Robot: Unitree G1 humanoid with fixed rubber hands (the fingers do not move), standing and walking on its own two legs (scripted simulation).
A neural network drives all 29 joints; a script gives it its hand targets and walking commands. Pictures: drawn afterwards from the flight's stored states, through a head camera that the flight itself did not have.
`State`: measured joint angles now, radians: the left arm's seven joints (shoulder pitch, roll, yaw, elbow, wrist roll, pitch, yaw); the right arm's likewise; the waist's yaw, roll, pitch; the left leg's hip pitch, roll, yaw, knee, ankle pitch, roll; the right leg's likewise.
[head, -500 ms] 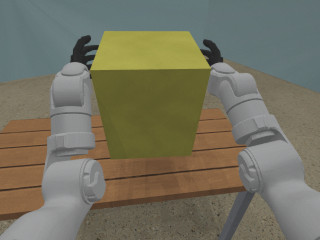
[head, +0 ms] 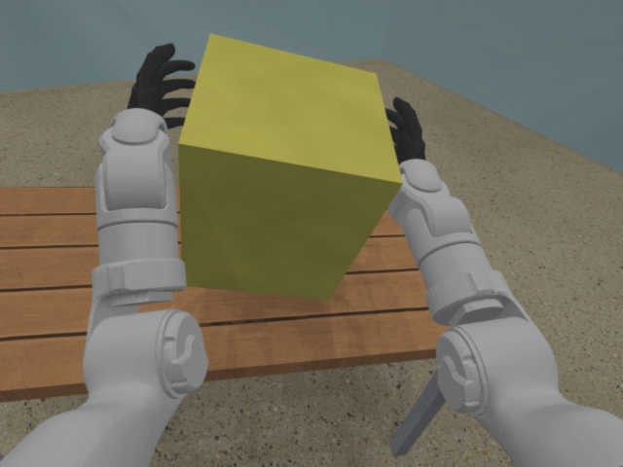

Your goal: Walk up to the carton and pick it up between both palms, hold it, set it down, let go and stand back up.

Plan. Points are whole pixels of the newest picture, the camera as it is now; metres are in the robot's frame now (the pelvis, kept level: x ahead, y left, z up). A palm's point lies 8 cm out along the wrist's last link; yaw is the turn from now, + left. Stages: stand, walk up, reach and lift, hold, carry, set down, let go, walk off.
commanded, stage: set down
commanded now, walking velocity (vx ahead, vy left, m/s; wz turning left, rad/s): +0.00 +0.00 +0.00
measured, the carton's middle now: (276, 182) +0.42 +0.01 +0.20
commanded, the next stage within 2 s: none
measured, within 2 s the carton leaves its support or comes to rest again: neither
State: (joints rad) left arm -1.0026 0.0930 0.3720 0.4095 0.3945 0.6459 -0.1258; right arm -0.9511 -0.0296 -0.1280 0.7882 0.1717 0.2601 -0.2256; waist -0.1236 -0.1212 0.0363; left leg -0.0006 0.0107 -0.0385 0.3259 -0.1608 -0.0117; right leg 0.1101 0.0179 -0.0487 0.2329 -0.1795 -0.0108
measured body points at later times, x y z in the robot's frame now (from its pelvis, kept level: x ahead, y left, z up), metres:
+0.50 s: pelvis +0.00 +0.01 +0.00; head -0.05 +0.05 +0.45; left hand +0.42 +0.15 +0.28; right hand +0.40 -0.15 +0.23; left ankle +0.02 +0.12 -0.75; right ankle -0.02 -0.11 -0.75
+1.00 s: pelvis +0.00 +0.01 +0.00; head -0.02 +0.05 +0.45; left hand +0.44 +0.14 +0.22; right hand +0.40 -0.16 +0.19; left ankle +0.02 +0.12 -0.75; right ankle -0.02 -0.11 -0.75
